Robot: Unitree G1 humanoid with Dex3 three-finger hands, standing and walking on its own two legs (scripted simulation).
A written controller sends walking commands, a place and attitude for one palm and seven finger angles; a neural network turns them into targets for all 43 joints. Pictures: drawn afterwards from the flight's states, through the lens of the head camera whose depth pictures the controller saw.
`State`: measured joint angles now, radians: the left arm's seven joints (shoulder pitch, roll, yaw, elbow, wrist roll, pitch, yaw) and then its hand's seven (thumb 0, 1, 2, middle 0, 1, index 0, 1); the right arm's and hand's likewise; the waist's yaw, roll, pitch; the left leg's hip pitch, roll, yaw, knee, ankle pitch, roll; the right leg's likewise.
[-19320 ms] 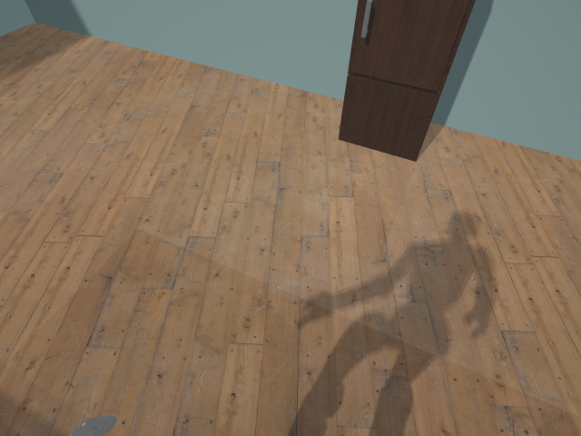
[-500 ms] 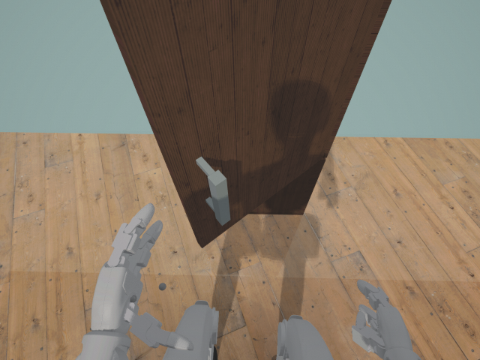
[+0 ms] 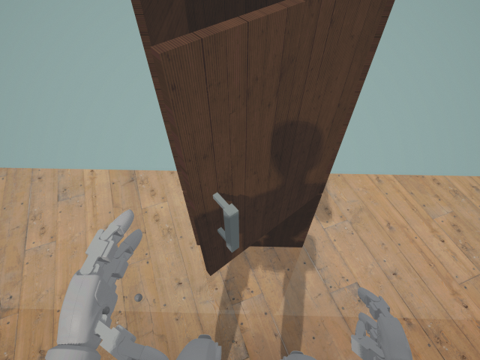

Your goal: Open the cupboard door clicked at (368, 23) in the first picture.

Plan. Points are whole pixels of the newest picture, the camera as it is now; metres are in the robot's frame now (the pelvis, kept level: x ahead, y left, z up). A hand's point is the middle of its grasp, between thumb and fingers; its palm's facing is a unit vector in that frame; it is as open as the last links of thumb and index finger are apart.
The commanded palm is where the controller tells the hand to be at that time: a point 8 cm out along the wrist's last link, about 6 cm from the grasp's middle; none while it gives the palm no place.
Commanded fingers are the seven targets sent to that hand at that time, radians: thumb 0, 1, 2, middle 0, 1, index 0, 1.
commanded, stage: draw the hand back to the body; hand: left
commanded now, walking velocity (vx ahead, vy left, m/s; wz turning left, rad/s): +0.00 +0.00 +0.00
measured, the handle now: (225, 223) +0.36 +0.06 -0.01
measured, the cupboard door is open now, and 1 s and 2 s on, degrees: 40 40 40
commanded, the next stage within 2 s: step back with the hand held close in 1.12 s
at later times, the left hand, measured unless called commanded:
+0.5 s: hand (42, 246) +0.22 +0.24 +0.18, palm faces +0.32 -0.86 -0.39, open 12.0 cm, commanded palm +0.17 +0.28 +0.21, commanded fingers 0.00 0.51 0.74 -0.19 -0.30 -0.19 -0.30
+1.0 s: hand out of the picture +0.23 +0.26 +0.24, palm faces +0.44 -0.81 -0.39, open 7.6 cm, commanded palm +0.18 +0.30 +0.26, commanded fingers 0.00 0.90 0.90 -0.20 -0.30 -0.20 -0.30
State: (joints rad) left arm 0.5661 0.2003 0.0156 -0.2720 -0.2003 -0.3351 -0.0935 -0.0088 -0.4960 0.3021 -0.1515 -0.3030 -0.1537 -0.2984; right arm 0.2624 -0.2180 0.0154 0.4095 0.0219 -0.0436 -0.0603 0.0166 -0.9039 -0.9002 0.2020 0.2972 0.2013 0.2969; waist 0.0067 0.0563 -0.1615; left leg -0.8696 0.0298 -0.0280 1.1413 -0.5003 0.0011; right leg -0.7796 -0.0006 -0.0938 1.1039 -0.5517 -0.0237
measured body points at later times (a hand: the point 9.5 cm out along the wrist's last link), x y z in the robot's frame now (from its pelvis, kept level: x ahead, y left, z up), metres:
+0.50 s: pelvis +0.03 +0.01 +0.07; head +0.02 -0.01 +0.52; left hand +0.19 +0.28 +0.20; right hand +0.22 -0.20 -0.01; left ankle +0.03 +0.12 -0.65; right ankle +0.00 -0.11 -0.65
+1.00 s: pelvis +0.03 +0.01 +0.09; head +0.02 -0.02 +0.54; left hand +0.20 +0.30 +0.26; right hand +0.22 -0.22 +0.00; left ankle +0.03 +0.12 -0.66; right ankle +0.00 -0.11 -0.65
